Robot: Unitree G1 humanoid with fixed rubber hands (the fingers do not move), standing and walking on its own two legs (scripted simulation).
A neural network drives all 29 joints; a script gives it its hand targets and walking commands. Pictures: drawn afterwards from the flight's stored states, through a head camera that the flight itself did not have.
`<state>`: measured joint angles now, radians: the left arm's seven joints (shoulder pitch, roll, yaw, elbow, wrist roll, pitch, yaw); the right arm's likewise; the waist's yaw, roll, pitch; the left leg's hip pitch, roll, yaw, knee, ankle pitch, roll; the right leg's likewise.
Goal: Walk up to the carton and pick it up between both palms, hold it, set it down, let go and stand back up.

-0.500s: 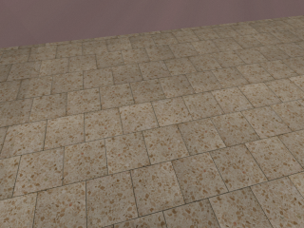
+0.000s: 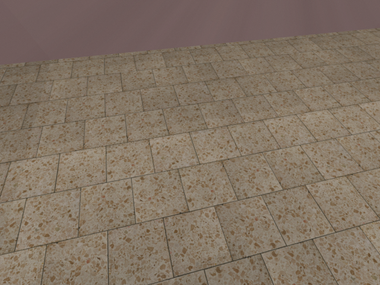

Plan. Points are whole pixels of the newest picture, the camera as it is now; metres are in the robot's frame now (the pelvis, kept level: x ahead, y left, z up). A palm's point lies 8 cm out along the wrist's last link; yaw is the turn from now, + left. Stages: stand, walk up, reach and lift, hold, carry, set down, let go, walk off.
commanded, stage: stand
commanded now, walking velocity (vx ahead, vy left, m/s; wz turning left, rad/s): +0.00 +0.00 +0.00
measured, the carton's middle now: out of the picture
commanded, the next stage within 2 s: walk up in 1.66 s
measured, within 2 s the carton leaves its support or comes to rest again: neither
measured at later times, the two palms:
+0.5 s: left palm out of the picture -0.03 +0.21 -0.15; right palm out of the picture -0.03 -0.17 -0.15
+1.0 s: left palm out of the picture -0.02 +0.22 -0.15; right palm out of the picture -0.03 -0.16 -0.15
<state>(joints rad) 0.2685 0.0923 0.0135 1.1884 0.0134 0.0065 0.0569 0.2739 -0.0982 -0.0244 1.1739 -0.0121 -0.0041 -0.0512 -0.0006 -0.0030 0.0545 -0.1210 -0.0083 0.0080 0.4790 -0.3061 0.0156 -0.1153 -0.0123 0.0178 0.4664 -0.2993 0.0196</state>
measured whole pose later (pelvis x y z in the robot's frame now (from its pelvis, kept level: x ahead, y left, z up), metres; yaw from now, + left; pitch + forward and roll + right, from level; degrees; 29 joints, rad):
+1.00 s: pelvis +0.01 +0.03 +0.00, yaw +0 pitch -2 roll +0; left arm 0.28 0.09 0.00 1.22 0.01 0.01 0.06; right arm 0.35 -0.08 -0.01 1.16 -0.01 -0.03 -0.05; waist -0.01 -0.01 0.04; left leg -0.10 -0.06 0.02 0.44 -0.30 0.06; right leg -0.11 -0.07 0.03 0.44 -0.30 0.07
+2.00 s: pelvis +0.00 +0.01 -0.01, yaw -8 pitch +0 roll +2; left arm 0.26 0.12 0.04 1.11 0.05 0.05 0.03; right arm 0.28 -0.13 -0.04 1.06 -0.03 -0.01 -0.10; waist 0.01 -0.02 0.08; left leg -0.18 0.00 0.16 0.56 -0.37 0.04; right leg -0.40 -0.08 -0.09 0.96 -0.54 0.05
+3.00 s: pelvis -0.05 +0.01 -0.01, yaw -37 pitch -1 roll +0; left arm 0.18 0.28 0.09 0.90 0.02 0.08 -0.05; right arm 0.23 -0.20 -0.08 0.91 -0.03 0.00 -0.03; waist 0.00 -0.01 0.10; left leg -0.21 0.12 0.20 0.62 -0.38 -0.03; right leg -0.32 -0.04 -0.08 0.72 -0.44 0.03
